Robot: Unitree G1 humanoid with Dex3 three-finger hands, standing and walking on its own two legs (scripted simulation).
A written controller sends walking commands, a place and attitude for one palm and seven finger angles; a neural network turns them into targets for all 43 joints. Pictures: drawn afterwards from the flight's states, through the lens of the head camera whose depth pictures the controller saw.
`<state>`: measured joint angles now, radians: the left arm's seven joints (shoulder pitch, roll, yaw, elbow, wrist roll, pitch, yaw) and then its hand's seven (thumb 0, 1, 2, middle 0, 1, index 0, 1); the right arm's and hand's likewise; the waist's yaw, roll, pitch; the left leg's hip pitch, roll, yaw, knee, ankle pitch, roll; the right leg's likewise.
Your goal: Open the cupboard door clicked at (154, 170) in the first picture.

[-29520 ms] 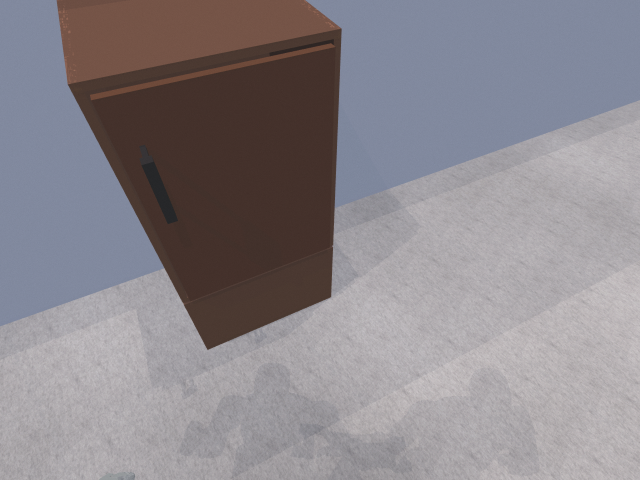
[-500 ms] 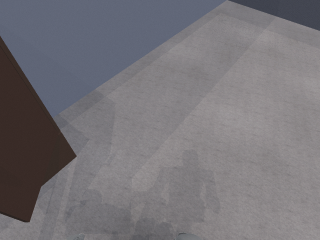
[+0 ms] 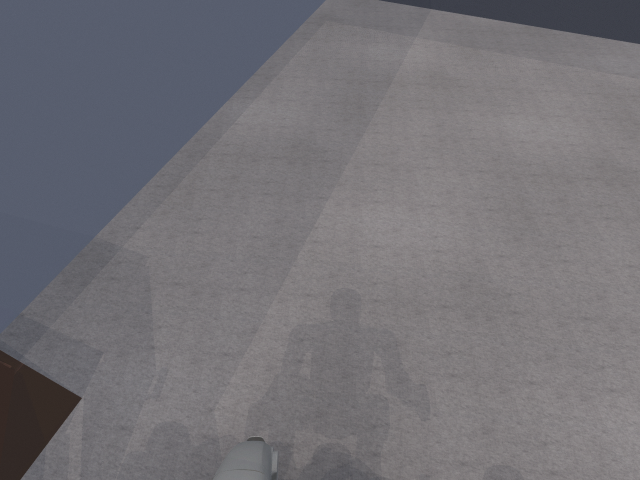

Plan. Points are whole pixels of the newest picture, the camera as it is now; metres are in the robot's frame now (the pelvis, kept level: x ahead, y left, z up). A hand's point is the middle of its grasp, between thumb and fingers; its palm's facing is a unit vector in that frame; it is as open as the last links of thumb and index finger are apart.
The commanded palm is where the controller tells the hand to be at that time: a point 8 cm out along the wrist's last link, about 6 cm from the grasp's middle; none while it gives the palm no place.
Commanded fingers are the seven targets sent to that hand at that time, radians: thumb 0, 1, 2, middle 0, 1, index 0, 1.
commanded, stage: walk to a spot facing it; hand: left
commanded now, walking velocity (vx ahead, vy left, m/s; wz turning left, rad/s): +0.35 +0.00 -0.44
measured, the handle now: out of the picture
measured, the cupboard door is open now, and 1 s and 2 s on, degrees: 40 40 40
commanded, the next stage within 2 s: turn to face it in 1.02 s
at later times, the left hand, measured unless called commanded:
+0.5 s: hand (242, 324) +0.37 +0.16 -0.15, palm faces -0.29 -0.93 -0.22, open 7.4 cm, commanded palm none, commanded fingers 0.00 0.90 0.90 -0.20 -0.30 -0.20 -0.30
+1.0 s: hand (302, 300) +0.44 +0.07 -0.18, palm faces -0.27 -0.94 -0.19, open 7.2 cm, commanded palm none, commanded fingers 0.00 0.90 0.90 -0.20 -0.30 -0.20 -0.30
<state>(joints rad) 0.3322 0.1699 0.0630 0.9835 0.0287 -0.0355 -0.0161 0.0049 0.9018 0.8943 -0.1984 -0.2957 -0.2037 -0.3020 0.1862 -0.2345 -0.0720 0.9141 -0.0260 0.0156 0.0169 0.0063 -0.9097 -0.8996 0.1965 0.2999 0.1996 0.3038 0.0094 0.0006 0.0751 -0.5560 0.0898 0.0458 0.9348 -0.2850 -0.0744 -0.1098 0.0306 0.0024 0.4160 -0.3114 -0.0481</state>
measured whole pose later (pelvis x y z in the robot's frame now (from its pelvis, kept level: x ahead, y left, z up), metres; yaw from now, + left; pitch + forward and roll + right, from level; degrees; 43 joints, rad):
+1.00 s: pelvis +0.40 -0.11 -0.01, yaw -20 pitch +0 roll +0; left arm 0.35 0.17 0.05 1.10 0.02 -0.08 0.01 -0.01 0.93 0.89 -0.20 -0.30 -0.20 -0.30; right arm 0.11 -0.18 -0.06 0.98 -0.02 -0.02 0.03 0.00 -0.93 -0.90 0.20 0.30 0.20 0.30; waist 0.01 -0.01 0.06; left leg -0.54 0.10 0.10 0.73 -0.19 -0.02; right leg 0.03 0.04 -0.11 0.34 -0.36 -0.06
